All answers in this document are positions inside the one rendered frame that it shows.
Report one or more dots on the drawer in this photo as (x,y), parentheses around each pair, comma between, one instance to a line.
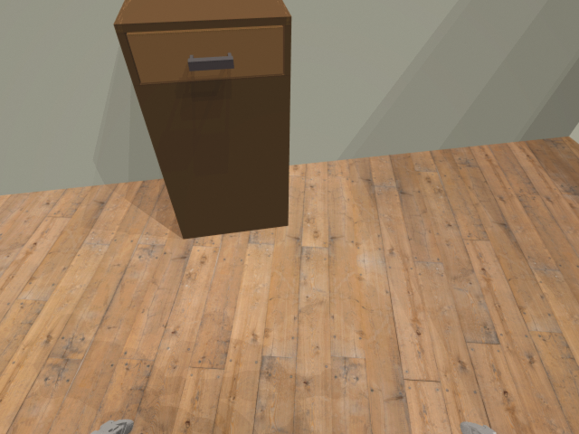
(163,55)

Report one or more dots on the handle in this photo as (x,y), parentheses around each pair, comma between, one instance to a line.
(210,63)

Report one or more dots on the cabinet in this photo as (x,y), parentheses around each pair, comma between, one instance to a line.
(222,144)

